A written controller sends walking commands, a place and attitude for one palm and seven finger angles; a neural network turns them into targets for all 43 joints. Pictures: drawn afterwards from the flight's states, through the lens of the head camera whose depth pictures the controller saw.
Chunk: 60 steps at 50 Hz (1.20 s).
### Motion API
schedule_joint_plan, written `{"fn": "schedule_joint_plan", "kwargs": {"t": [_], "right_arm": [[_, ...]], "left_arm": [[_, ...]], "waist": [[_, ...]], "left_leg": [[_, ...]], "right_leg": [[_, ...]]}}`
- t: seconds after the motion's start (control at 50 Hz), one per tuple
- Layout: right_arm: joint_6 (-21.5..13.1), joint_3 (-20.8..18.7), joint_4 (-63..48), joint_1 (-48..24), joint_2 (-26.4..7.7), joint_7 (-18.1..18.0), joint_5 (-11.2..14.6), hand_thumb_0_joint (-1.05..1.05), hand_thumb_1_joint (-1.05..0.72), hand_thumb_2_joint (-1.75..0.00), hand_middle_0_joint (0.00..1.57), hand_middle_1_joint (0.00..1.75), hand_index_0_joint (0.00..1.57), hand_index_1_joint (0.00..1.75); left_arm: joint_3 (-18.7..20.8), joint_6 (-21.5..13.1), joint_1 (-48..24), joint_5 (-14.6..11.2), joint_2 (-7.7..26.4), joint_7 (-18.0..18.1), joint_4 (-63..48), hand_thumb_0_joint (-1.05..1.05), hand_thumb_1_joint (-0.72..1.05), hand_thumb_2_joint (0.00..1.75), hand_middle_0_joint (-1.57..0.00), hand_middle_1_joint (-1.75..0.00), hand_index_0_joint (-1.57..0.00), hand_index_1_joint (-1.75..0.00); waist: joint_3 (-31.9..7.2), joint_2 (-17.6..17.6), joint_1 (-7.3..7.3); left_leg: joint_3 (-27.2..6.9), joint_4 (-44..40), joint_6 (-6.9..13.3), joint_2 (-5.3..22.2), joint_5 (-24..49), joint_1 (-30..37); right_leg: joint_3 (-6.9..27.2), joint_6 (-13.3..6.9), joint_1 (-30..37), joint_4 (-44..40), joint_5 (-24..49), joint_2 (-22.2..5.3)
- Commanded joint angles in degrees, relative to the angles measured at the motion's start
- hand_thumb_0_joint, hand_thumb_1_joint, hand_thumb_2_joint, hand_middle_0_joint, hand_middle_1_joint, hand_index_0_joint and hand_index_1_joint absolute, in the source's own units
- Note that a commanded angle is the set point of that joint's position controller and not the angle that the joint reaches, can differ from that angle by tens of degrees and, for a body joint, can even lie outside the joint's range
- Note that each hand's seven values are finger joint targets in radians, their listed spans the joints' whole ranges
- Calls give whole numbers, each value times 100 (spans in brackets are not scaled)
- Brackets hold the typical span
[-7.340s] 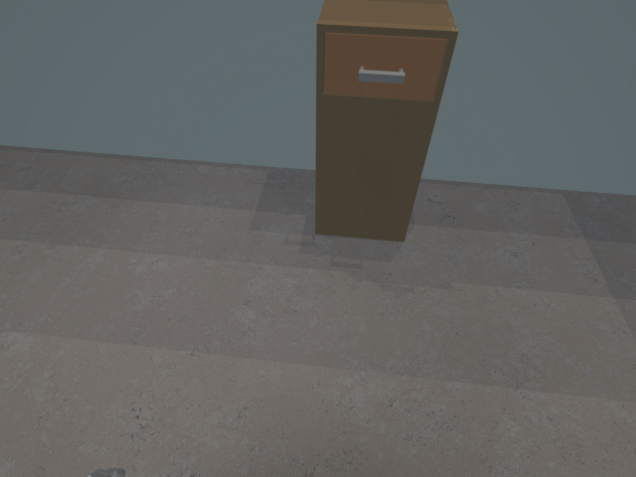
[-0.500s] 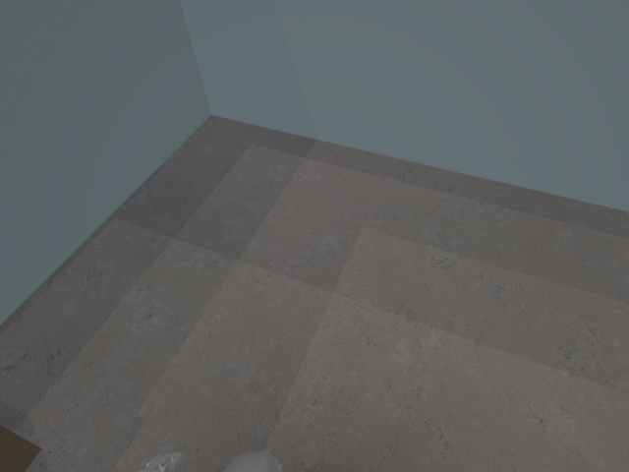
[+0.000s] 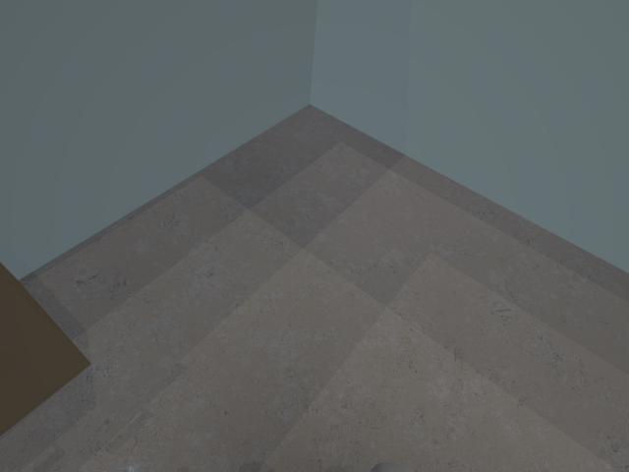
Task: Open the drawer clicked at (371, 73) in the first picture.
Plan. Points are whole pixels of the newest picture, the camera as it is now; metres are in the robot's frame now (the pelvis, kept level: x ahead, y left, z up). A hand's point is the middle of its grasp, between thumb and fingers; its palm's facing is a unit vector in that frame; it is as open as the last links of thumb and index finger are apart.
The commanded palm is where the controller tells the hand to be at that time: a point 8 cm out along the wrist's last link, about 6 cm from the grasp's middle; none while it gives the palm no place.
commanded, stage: turn to face it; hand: left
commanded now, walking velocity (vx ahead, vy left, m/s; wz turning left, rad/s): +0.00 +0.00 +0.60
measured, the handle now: out of the picture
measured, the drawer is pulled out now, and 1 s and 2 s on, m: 0.00 0.00 0.00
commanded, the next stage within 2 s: take the last steps up to it in 1.28 s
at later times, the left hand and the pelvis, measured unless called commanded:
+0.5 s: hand out of the picture +0.00 +0.16 -0.15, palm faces +0.30 -0.91 -0.29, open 7.4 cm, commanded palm none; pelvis -0.02 -0.06 +0.00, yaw +19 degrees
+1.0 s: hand out of the picture -0.10 +0.23 -0.16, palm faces +0.59 -0.76 -0.27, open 7.4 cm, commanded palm none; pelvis -0.04 -0.01 +0.00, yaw +36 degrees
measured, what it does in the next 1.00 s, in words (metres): steps on the spot, turning left: right foot, then left foot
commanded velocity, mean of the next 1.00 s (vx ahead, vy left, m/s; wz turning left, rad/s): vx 0.00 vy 0.00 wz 0.57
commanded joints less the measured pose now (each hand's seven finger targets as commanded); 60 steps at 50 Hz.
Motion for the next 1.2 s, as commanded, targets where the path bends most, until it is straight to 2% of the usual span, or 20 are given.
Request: {"fn": "schedule_joint_plan", "kwargs": {"t": [0.0,0.14,0.22,0.26,0.28,0.32,0.36,0.5,0.62,0.64,0.66,0.68,0.7,0.8,1.04,1.1,1.12,1.14,1.16,1.18], "right_arm": [[-61,-366,-282,351,-1295,-81,-7,0,-90,-90,20,30,20,30],[26,-423,-311,271,-1316,-63,-38,0,-90,-90,20,30,20,30],[96,-442,-418,-18,-1163,-10,11,0,-90,-90,20,30,20,30],[102,-391,-585,241,-615,0,33,0,-90,-90,20,30,20,30],[133,-455,-551,216,-933,15,-63,0,-90,-90,20,30,20,30],[219,-447,-323,358,-880,99,-65,0,-90,-90,20,30,20,30],[220,-401,-235,477,-768,149,-41,0,-90,-90,20,30,20,30],[188,-242,-396,-496,-647,141,21,0,-90,-90,20,30,20,30],[47,-163,-380,-396,-693,112,71,0,-90,-90,20,30,20,30],[11,-191,-341,-160,-812,111,62,0,-90,-90,20,30,20,30],[-54,-292,-275,197,-1214,101,28,0,-90,-90,20,30,20,30],[-82,-478,-257,555,-1936,71,8,0,-90,-90,20,30,20,30],[-42,-493,-72,932,-2035,35,47,0,-90,-90,20,30,20,30],[-105,-257,-395,-219,-1334,-101,5,0,-90,-90,20,30,20,30],[-38,-308,-365,34,-1291,-78,-32,0,-90,-90,20,30,20,30],[-25,-306,-362,-48,-1237,-82,-11,0,-90,-90,20,30,20,30],[-26,-295,-358,-66,-1150,-75,20,0,-90,-90,20,30,20,30],[-45,-269,-362,27,-937,-43,71,0,-90,-90,20,30,20,30],[-67,-185,-461,125,-529,-19,97,0,-90,-90,20,30,20,30],[9,-251,-490,33,-686,-57,37,0,-90,-90,20,30,20,30]], "left_arm": [[106,-169,-380,-45,401,73,-610,0,90,90,-20,-30,-20,-30],[52,-198,-246,-93,286,107,-711,0,90,90,-20,-30,-20,-30],[130,-242,577,-118,439,157,-555,0,90,90,-20,-30,-20,-30],[234,-295,381,39,1202,206,-764,0,90,90,-20,-30,-20,-30],[157,-243,-141,-33,1112,213,-924,0,90,90,-20,-30,-20,-30],[77,-335,-592,-63,681,166,-951,0,90,90,-20,-30,-20,-30],[0,-388,-599,-35,462,155,-890,0,90,90,-20,-30,-20,-30],[76,-387,644,28,806,136,-429,0,90,90,-20,-30,-20,-30],[180,-312,618,40,1034,119,-349,0,90,90,-20,-30,-20,-30],[180,-289,567,-5,995,105,-318,0,90,90,-20,-30,-20,-30],[161,-263,633,-60,842,78,-402,0,90,90,-20,-30,-20,-30],[57,-258,525,-92,421,15,-661,0,90,90,-20,-30,-20,-30],[7,-184,67,-21,468,75,-784,0,90,90,-20,-30,-20,-30],[68,-184,116,-38,445,2,-442,0,90,90,-20,-30,-20,-30],[-33,-240,-181,-81,281,63,-695,0,90,90,-20,-30,-20,-30],[-36,-304,183,-113,273,88,-606,0,90,90,-20,-30,-20,-30],[-19,-349,396,-106,320,105,-547,0,90,90,-20,-30,-20,-30],[23,-423,549,-63,594,131,-495,0,90,90,-20,-30,-20,-30],[122,-477,717,29,1051,174,-457,0,90,90,-20,-30,-20,-30],[82,-430,791,-10,1116,150,-508,0,90,90,-20,-30,-20,-30]], "waist": [[-479,882,-215],[-596,949,-134],[-588,860,250],[-363,-1513,219],[-265,-858,18],[118,-974,-230],[180,-721,-306],[-115,-1002,290],[-556,-1192,209],[-654,-934,48],[-1029,9,-161],[-1117,1931,-365],[-1190,1640,-561],[-423,1062,-26],[-477,1084,-122],[-611,992,79],[-664,807,198],[-743,202,248],[-799,-1345,275],[-702,-975,328]], "left_leg": [[-2134,-788,509,1574,557,823],[-2747,-683,490,1338,353,261],[-2476,-425,-21,801,-701,-1041],[-439,2570,-794,-417,-2115,-2582],[-522,3558,-709,-17,-2011,-1999],[-301,4423,-761,215,-1369,-1819],[-61,4616,-862,337,-944,-1836],[428,3099,-993,465,-1582,-1618],[862,1030,-800,338,-1277,-443],[791,196,-735,362,-557,199],[219,-286,-504,881,676,1468],[-1935,-221,310,2585,3286,2351],[-1961,-177,745,2836,3419,1939],[-963,-336,357,1677,2568,877],[-1713,-177,518,1520,2567,654],[-1756,131,351,1347,2509,350],[-1698,378,173,1197,2053,38],[-1407,913,-151,858,1064,-642],[-314,2099,-603,-28,-1420,-1637],[-361,3128,-644,18,-2582,-1517]], "right_leg": [[179,-53,-467,-330,-246,26],[179,-243,536,-1604,-435,428],[102,-427,2373,-3652,429,407],[2706,-1426,2464,-5165,-1182,-2273],[2175,-1530,1271,-5110,-999,-2280],[1261,-1238,749,-4920,-244,-1444],[444,-1152,1041,-4521,866,-1118],[-17,-1344,2213,-3862,3155,-1430],[-472,-1131,2364,-3023,3806,-1512],[-719,-879,2052,-2530,3462,-1425],[-973,-544,1102,-1480,2565,-1192],[-1055,-76,-747,-192,-1339,-371],[-407,-138,-784,437,-1897,-319],[-98,-88,-590,699,-355,-242],[-160,-145,360,-1380,-449,265],[-216,-228,1188,-2531,265,390],[-196,-250,1757,-3337,852,304],[352,-392,2558,-3873,1385,-258],[1821,-1036,3080,-4110,2413,-1775],[1911,-1540,2302,-4146,2713,-2323]]}}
